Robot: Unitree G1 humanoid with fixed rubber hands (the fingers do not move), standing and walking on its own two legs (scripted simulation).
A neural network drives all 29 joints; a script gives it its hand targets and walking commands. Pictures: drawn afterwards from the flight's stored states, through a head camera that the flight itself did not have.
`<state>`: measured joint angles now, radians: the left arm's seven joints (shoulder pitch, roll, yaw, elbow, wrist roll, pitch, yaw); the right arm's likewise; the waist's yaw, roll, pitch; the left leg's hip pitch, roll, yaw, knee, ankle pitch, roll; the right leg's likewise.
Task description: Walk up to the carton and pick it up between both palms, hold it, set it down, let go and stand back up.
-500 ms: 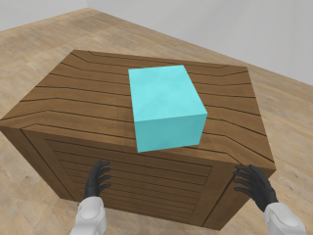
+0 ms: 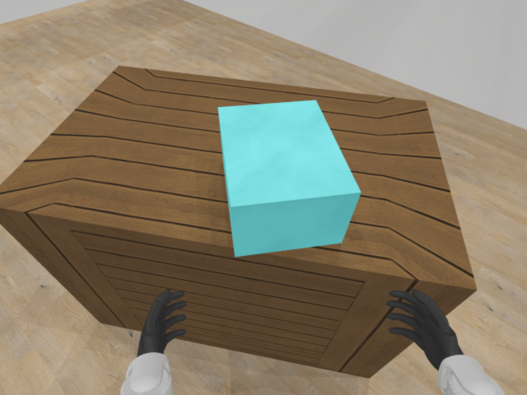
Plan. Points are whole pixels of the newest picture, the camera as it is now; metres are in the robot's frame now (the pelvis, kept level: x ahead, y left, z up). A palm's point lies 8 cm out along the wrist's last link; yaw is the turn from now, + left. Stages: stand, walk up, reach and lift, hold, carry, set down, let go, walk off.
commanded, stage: set down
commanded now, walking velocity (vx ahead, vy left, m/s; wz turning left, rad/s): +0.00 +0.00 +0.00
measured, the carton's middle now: (278, 173) +0.54 +0.00 +0.01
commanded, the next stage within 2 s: let go in 0.42 s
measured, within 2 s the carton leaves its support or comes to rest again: neither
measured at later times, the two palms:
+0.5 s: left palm (147, 359) +0.20 +0.20 -0.04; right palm (429, 364) +0.20 -0.22 -0.04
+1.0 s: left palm (139, 380) +0.17 +0.21 -0.08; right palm (420, 388) +0.17 -0.21 -0.07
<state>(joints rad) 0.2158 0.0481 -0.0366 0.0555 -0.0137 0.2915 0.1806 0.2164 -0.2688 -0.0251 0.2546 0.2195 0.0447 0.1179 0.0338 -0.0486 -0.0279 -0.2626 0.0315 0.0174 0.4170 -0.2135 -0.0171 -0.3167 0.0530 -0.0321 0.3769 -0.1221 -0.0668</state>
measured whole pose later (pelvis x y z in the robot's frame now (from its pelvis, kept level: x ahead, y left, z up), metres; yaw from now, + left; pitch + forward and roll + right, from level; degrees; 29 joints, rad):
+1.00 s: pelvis +0.01 +0.00 +0.00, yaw +0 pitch +4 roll +0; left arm 0.24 0.15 -0.01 0.29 -0.01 0.20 0.08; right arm 0.25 -0.15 -0.02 0.55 0.05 -0.15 0.04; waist 0.03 -0.05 0.02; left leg -0.26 0.03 0.02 0.42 -0.23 -0.02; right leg -0.32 0.05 -0.03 0.38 -0.14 -0.06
